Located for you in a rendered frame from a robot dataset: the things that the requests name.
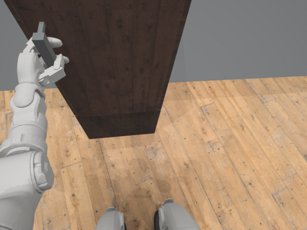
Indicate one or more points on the robot right shin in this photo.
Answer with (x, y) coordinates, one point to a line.
(166, 201)

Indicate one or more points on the cupboard door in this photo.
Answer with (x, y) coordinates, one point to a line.
(119, 51)

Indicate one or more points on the left robot thigh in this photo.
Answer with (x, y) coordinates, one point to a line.
(112, 220)

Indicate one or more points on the robot left forearm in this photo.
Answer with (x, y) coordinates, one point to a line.
(28, 131)

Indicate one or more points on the handle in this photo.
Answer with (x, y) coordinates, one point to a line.
(43, 45)

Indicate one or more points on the left robot hand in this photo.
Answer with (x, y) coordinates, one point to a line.
(31, 69)

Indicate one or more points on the left robot upper arm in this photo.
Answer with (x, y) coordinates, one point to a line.
(23, 179)

